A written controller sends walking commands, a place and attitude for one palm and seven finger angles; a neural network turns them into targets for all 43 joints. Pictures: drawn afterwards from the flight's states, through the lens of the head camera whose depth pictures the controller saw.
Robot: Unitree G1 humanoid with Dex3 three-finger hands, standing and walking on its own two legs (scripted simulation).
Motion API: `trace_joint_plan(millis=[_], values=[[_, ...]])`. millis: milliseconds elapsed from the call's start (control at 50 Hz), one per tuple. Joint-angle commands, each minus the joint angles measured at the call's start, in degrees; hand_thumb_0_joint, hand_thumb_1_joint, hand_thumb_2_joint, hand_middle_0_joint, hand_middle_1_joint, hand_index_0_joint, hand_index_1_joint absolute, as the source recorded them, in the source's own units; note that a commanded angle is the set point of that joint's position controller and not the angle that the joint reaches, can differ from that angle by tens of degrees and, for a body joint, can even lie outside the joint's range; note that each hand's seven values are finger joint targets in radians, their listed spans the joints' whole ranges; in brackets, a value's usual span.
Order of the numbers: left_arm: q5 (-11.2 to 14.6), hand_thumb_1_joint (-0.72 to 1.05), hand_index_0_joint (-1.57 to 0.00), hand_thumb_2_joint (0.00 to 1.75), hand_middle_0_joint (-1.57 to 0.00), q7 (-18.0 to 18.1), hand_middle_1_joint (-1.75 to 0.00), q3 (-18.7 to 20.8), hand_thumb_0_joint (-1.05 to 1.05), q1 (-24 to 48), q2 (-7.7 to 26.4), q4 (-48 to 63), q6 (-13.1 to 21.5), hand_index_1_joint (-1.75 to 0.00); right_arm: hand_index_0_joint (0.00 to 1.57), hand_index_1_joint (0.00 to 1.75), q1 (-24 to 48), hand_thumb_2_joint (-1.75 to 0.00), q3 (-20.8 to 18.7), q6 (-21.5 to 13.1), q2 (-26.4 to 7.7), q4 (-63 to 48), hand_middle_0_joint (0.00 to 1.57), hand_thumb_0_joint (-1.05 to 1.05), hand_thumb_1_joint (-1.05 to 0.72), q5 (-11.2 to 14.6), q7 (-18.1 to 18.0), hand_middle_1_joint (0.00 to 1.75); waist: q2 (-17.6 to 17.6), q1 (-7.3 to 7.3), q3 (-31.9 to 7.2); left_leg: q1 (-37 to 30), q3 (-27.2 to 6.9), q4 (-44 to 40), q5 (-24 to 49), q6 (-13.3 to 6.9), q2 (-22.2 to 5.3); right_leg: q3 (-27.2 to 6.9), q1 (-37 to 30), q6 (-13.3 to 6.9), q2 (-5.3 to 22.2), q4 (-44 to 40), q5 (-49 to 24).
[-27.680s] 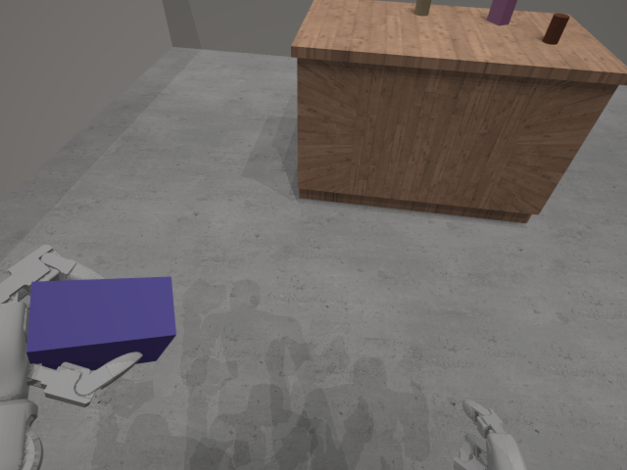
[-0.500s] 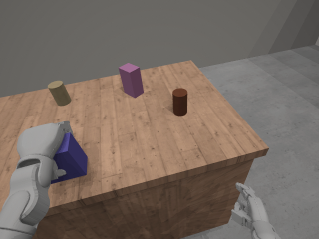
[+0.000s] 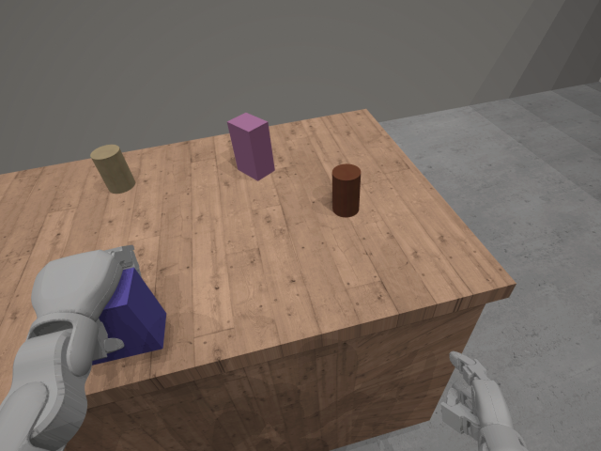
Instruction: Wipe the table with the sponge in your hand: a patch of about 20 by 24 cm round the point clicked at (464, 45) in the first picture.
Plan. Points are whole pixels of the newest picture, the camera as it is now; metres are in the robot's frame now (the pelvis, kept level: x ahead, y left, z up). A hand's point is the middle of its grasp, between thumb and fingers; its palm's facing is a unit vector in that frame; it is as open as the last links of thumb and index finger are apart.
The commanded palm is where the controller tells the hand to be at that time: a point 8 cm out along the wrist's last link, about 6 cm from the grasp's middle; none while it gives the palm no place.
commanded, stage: lower the sponge onto the table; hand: left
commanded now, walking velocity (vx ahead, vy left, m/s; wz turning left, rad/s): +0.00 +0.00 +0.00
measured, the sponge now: (115, 325) +0.22 +0.31 +0.06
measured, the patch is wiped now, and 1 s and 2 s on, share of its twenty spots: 0.00 0.00 0.25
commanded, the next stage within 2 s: wipe forward along the first lane in 1.08 s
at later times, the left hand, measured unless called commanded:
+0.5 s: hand (113, 316) +0.22 +0.30 +0.09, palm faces +0.03 -0.05 -1.00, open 9.8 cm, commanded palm +0.20 +0.29 +0.15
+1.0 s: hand (123, 322) +0.23 +0.29 +0.07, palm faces +0.00 -0.04 -1.00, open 9.8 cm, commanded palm +0.20 +0.29 +0.13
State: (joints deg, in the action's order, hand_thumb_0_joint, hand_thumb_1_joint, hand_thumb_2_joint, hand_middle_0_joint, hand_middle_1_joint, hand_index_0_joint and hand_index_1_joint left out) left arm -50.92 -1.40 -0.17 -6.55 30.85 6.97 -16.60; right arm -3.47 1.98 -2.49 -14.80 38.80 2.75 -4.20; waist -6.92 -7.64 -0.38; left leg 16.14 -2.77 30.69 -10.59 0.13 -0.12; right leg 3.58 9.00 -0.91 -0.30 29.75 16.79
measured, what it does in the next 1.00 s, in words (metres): stands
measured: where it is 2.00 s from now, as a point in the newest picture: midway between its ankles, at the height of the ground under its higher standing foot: outside the picture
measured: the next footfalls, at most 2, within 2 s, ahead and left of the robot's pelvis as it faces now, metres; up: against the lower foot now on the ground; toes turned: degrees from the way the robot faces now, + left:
none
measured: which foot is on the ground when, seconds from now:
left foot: down 0.00-1.00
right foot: down 0.00-1.00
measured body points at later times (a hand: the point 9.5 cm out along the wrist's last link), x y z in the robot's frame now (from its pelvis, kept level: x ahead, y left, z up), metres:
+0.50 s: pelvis -0.01 +0.00 +0.00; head -0.03 -0.04 +0.45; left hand +0.22 +0.29 +0.14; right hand +0.24 -0.20 -0.08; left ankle +0.07 +0.12 -0.73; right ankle +0.00 -0.11 -0.73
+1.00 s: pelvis +0.00 -0.01 +0.00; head -0.03 -0.05 +0.44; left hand +0.22 +0.29 +0.12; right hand +0.22 -0.23 -0.09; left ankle +0.07 +0.12 -0.73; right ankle +0.00 -0.11 -0.73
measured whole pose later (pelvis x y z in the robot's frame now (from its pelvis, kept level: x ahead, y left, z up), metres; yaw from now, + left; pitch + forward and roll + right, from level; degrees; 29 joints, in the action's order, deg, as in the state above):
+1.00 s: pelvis +0.00 -0.01 +0.00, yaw -1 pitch -3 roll -1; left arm -53.4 3.8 -1.0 -7.9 27.7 -0.8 -14.4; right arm -5.4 0.5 -2.2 -15.1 38.7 2.9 -4.1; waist -6.8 -6.1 -1.7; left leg 18.4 -2.5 32.6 -11.5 0.6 -0.8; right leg 3.1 11.7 -1.5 -1.0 32.2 17.7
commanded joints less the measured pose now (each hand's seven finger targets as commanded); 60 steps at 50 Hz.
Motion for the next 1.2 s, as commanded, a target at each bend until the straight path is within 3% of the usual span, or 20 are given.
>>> trace_joint_plan(millis=[0, 40, 100, 180, 200, 220, 400, 500, 640, 700, 720, 760, 800, 820, 860, 900, 940, 1000, 1060, 1180], values=[[-1.88, 0.1, -1.2, 1.3, -1.2, 3.88, -1.6, 9.82, 0.0, 14.03, 14.62, 11.44, -0.04, -1.6, 0.2, 0.3, 13.22, -0.9, -1.48, -2.91, -4.94, -10.27, 0.2, 0.0, -0.9, -0.19, -0.1, 0.3, -0.32, -0.09, -8.4, -8.66, -1.12, -4.52, 2.16, -1.79, 1.98, -2.31, 5.19, -2.51, -1.59, -6.93, -4.34], [-1.68, 0.1, -1.2, 1.3, -1.2, 4.31, -1.6, 7.68, 0.0, 14.1, 12.01, 10.03, -0.48, -1.6, 0.2, 0.3, 12.17, -0.9, -1.52, -2.68, -4.83, -10.07, 0.2, 0.0, -0.9, -0.32, 0.06, 0.3, 1.56, 0.11, -9.18, -7.95, -0.83, -4.72, 2.08, -1.71, 1.87, -0.9, 5.21, -2.07, -1.33, -6.53, -4.25], [-2.35, 0.1, -1.2, 1.3, -1.2, 4.49, -1.6, 8.6, 0.0, 14.96, 13.47, 9.09, -1.64, -1.6, 0.2, 0.3, 13.69, -0.9, -1.43, -2.21, -5.07, -10.07, 0.2, 0.0, -0.9, -0.02, 0.02, 0.3, 0.11, 0.02, -8.71, -7.75, -0.83, -5.25, 0.16, -1.64, 1.88, -2.0, 5.09, -2.47, -1.72, -6.43, -3.33], [-2.35, 0.1, -1.2, 1.3, -1.2, 4.14, -1.6, 7.44, 0.0, 13.55, 12.61, 7.49, -1.87, -1.6, 0.2, 0.3, 12.49, -0.9, -1.61, -1.8, -5.14, -9.85, 0.2, 0.0, -0.9, -0.24, 0.05, 0.3, 3.04, 0.11, -9.29, -7.05, -0.42, -4.65, 0.76, -1.85, 2.01, -1.18, 5.13, -1.9, -1.43, -6.55, -3.33], [-2.76, 0.1, -1.2, 1.3, -1.2, 4.02, -1.6, 9.09, 0.0, 13.97, 14.57, 8.25, -1.89, -1.6, 0.2, 0.3, 13.74, -0.9, -1.33, -1.89, -5.25, -10.05, 0.2, 0.0, -0.9, -0.04, 0.04, 0.3, 1.0, -0.03, -8.96, -7.22, -0.95, -5.02, -0.18, -1.71, 1.93, -2.22, 4.78, -2.46, -1.8, -6.41, -2.74], [-2.87, 0.1, -1.2, 1.3, -1.2, 3.94, -1.6, 6.3, 0.0, 15.67, 11.66, 10.18, -1.35, -1.6, 0.2, 0.3, 13.45, -0.9, -0.99, -2.08, -4.43, -10.61, 0.2, 0.0, -0.9, -0.01, 0.14, 0.3, 0.54, 0.33, -10.53, -7.52, -0.57, -4.71, 1.01, -1.82, 2.18, -1.25, 4.55, -2.17, -1.43, -5.71, -3.71], [-3.1, 0.1, -1.2, 1.3, -1.2, 5.39, -1.6, 6.98, 0.0, 14.26, 11.52, 8.88, -0.21, -1.6, 0.2, 0.3, 12.79, -0.9, -1.67, -2.27, -4.73, -10.41, 0.2, 0.0, -0.9, -0.11, -0.08, 0.3, 1.03, 0.67, -7.58, -7.3, -0.99, -4.85, -2.1, -1.85, 1.85, -1.9, 7.01, -2.28, -1.87, -6.5, -1.33], [-3.59, 0.1, -1.2, 1.3, -1.2, 6.33, -1.6, 7.24, 0.0, 13.61, 11.83, 8.6, 0.0, -1.6, 0.2, 0.3, 12.65, -0.9, -1.99, -2.63, -4.86, -10.32, 0.2, 0.0, -0.9, -0.14, -0.28, 0.3, 0.21, 0.18, -9.46, -7.65, -0.89, -4.45, -1.41, -1.86, 2.12, -2.22, 6.11, -2.46, -1.94, -6.04, -1.7], [-3.43, 0.1, -1.2, 1.3, -1.2, 6.74, -1.6, 5.68, 0.0, 14.9, 10.31, 3.17, -0.43, -1.6, 0.2, 0.3, 11.45, -0.9, -2.06, -2.45, -5.02, -9.55, 0.2, 0.0, -0.9, -0.04, -0.65, 0.3, 4.24, 1.02, -7.32, -5.76, 0.14, -3.8, -3.09, -2.03, 2.44, -1.72, 8.0, -1.81, -1.6, -6.84, 0.68], [-4.1, 0.1, -1.2, 1.3, -1.2, 6.8, -1.6, 7.65, 0.0, 16.31, 13.03, 3.59, 0.01, -1.6, 0.2, 0.3, 12.25, -0.9, -2.18, -2.54, -5.35, -9.69, 0.2, 0.0, -0.9, 0.0, -0.87, 0.3, 1.28, 0.7, -7.82, -6.44, 0.16, -3.42, -2.49, -2.01, 2.66, -3.11, 7.68, -2.29, -1.77, -6.92, 0.3], [-3.82, 0.1, -1.2, 1.3, -1.2, 6.78, -1.6, 5.66, 0.0, 16.21, 10.5, 4.42, 0.49, -1.6, 0.2, 0.3, 11.88, -0.9, -1.96, -2.82, -4.59, -10.09, 0.2, 0.0, -0.9, 0.09, -0.8, 0.3, 1.23, 0.81, -9.53, -6.66, 0.4, -3.0, -1.62, -2.12, 2.86, -2.21, 7.15, -1.93, -1.38, -6.32, -0.21], [-3.79, 0.1, -1.2, 1.3, -1.2, 6.92, -1.6, 7.23, 0.0, 15.21, 11.9, 2.47, 1.08, -1.6, 0.2, 0.3, 10.73, -0.9, -2.38, -2.74, -5.2, -9.4, 0.2, 0.0, -0.9, -0.04, -0.74, 0.3, 3.29, 0.97, -9.27, -6.49, 0.34, -2.5, -0.36, -2.18, 2.63, -2.3, 7.59, -1.88, -1.53, -6.49, -1.37], [-3.8, 0.1, -1.2, 1.3, -1.2, 6.98, -1.6, 7.88, 0.0, 14.53, 12.45, 3.69, 1.45, -1.6, 0.2, 0.3, 11.15, -0.9, -2.45, -2.77, -5.23, -9.85, 0.2, 0.0, -0.9, -0.11, -0.64, 0.3, 0.22, 0.72, -8.87, -6.81, 0.13, -2.64, -0.4, -2.13, 2.75, -2.96, 7.49, -2.36, -1.76, -6.65, -1.66], [-3.46, 0.1, -1.2, 1.3, -1.2, 7.06, -1.6, 6.16, 0.0, 13.65, 10.04, 3.66, 1.72, -1.6, 0.2, 0.3, 10.75, -0.9, -2.24, -2.93, -4.6, -10.29, 0.2, 0.0, -0.9, 0.02, -0.5, 0.3, 1.26, 0.82, -9.41, -6.39, 0.29, -2.39, 0.02, -2.21, 2.78, -2.07, 7.38, -1.96, -1.41, -6.0, -1.79], [-3.42, 0.1, -1.2, 1.3, -1.2, 7.32, -1.6, 7.38, 0.0, 12.51, 11.06, 2.31, 2.12, -1.6, 0.2, 0.3, 9.89, -0.9, -2.74, -2.8, -5.29, -9.77, 0.2, 0.0, -0.9, -0.11, -0.46, 0.3, 4.18, 1.07, -8.85, -6.08, 0.52, -1.87, 0.66, -2.35, 2.51, -2.24, 8.05, -1.73, -1.43, -6.38, -2.45], [-3.49, 0.1, -1.2, 1.3, -1.2, 7.52, -1.6, 8.25, 0.0, 11.22, 11.94, 3.47, 2.13, -1.6, 0.2, 0.3, 10.67, -0.9, -2.83, -2.74, -5.46, -10.13, 0.2, 0.0, -0.9, -0.19, -0.36, 0.3, 0.97, 0.53, -8.65, -6.31, 0.39, -1.89, 0.79, -2.22, 2.73, -3.05, 7.7, -2.22, -1.64, -6.56, -2.65], [-3.16, 0.1, -1.2, 1.3, -1.2, 8.03, -1.6, 7.48, 0.0, 10.0, 10.23, 3.45, 2.62, -1.6, 0.2, 0.3, 9.34, -0.9, -3.16, -2.97, -5.35, -10.29, 0.2, 0.0, -0.9, -0.27, -0.16, 0.3, 3.62, 0.75, -9.73, -6.25, 0.53, -1.27, 2.17, -2.41, 2.46, -1.95, 7.81, -1.83, -1.53, -5.74, -4.23], [-3.43, 0.1, -1.2, 1.3, -1.2, 8.62, -1.6, 7.81, 0.0, 10.24, 10.71, 3.07, 2.37, -1.6, 0.2, 0.3, 9.9, -0.9, -3.14, -2.8, -5.49, -10.16, 0.2, 0.0, -0.9, -0.19, -0.15, 0.3, 1.65, 0.94, -8.29, -6.06, 0.41, -1.48, 1.35, -2.36, 2.47, -2.65, 8.75, -2.07, -1.68, -5.9, -3.73], [-3.1, 0.1, -1.2, 1.3, -1.2, 8.81, -1.6, 8.09, 0.0, 9.23, 10.67, 0.35, 2.05, -1.6, 0.2, 0.3, 8.77, -0.9, -3.36, -2.54, -5.86, -9.58, 0.2, 0.0, -0.9, 0.06, -0.23, 0.3, 5.44, 1.3, -8.35, -4.77, 0.7, -1.01, 1.11, -2.43, 2.44, -2.17, 8.74, -1.57, -1.46, -5.78, -3.55], [-3.21, 0.1, -1.2, 1.3, -1.2, 8.0, -1.6, 7.23, 0.0, 9.75, 10.47, -3.26, 1.24, -1.6, 0.2, 0.3, 8.37, -0.9, -3.32, -1.88, -6.18, -9.31, 0.2, 0.0, -0.9, 0.29, -0.66, 0.3, 5.55, 1.54, -7.39, -3.71, 0.93, -0.8, -0.43, -2.49, 2.55, -2.22, 9.82, -1.4, -1.5, -5.96, -2.02]])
